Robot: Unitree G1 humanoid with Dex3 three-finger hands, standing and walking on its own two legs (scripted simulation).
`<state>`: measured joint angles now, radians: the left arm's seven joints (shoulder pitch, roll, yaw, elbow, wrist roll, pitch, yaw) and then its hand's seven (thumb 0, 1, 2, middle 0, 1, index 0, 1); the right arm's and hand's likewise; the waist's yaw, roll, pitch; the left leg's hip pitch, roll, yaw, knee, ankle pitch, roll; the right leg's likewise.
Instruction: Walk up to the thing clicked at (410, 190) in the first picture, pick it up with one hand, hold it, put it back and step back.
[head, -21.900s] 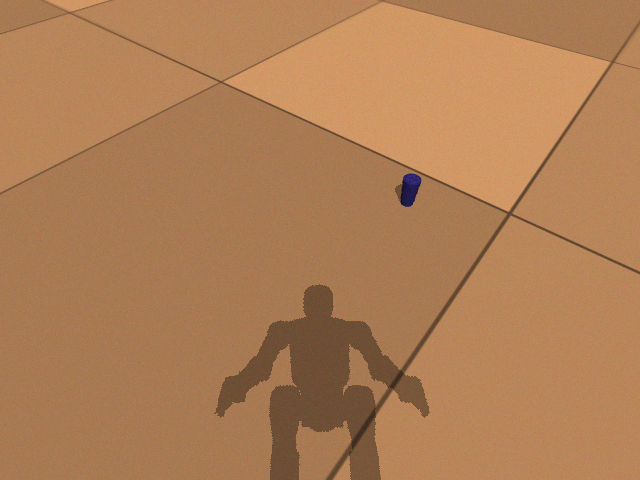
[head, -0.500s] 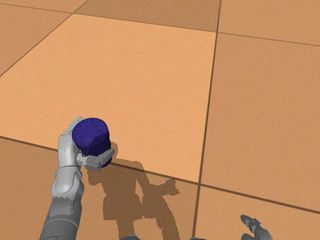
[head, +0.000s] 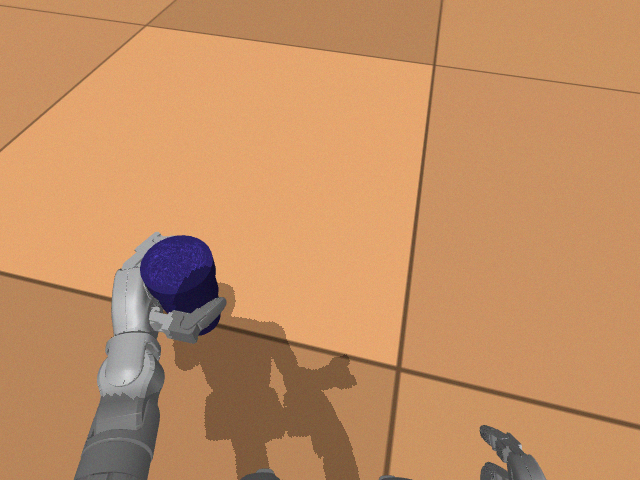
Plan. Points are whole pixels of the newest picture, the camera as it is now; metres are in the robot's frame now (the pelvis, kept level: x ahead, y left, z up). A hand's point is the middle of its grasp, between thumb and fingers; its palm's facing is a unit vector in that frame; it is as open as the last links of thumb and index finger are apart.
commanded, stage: crouch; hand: left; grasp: from the side
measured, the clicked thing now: (189, 292) +0.34 +0.18 +0.03
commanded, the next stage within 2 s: lower in 1.80 s
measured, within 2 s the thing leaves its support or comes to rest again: neither
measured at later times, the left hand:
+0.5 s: hand (207, 337) +0.35 +0.19 -0.13, palm faces +0.20 -0.98 +0.00, open 10.0 cm
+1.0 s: hand (221, 379) +0.36 +0.21 -0.37, palm faces +0.23 -0.97 -0.02, open 10.0 cm
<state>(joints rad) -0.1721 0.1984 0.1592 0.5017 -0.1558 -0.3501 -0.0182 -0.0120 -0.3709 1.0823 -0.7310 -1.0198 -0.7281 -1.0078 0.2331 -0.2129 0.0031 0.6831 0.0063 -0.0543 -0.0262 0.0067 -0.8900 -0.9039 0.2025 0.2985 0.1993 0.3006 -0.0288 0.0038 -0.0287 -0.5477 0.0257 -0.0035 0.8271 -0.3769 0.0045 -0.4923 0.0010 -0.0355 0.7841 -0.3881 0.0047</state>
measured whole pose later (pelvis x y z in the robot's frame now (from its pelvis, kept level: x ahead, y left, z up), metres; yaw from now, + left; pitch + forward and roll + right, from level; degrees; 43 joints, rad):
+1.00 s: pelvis -0.08 +0.00 -0.31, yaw -5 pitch +33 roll -5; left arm -0.59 0.38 0.47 1.09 -0.10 -0.80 -0.10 -0.01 -0.41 1.13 -0.73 -1.04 -0.73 -1.04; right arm 0.08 -0.25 0.03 0.73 -0.11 -0.04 0.09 0.00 -0.90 -0.91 0.20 0.30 0.20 0.30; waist -0.11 -0.04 -0.14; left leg -2.02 0.05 -0.08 2.10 -0.66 0.00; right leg -1.95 0.01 -0.09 2.06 -0.69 -0.02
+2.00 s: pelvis -0.08 +0.00 -0.43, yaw -11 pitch +24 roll -11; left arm -0.62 0.59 0.58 1.18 -0.11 -0.86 -0.12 -0.01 -0.42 1.14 -0.74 -1.04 -0.73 -1.03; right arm -0.01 -0.30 0.22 0.70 -0.22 0.02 0.11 0.00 -0.90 -0.91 0.20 0.30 0.20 0.30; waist -0.19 -0.11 0.09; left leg -2.29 0.04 -0.21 2.53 -0.68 0.00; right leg -2.16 0.04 -0.19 2.41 -0.68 0.00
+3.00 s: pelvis -0.09 +0.02 -0.45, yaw -17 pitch +13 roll -17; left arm -0.62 0.86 0.61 1.42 -0.10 -1.05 -0.01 -0.01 -0.41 1.13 -0.74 -1.03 -0.73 -1.03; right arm -0.16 -0.37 0.49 0.58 -0.35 0.01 0.13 0.00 -0.89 -0.90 0.21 0.30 0.20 0.30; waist -0.24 -0.29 0.30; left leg -2.23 0.05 -0.36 2.66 -0.71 0.01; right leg -2.06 0.09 -0.29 2.42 -0.65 0.05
